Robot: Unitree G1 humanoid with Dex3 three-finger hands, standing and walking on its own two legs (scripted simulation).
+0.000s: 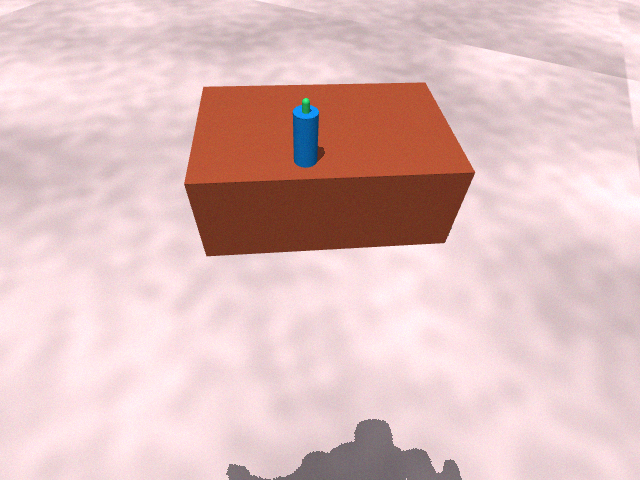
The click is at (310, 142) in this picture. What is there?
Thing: necked bottle
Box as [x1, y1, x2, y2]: [293, 98, 318, 167]
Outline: 304,98 302,100 302,104 293,109 293,141 295,163 300,166 307,167 313,165 316,162 318,110 309,104 309,100 307,98
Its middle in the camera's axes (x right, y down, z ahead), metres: -0.04 -0.35 +1.28
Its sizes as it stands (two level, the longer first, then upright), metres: 0.083 0.083 0.239
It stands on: a support 0.39 m high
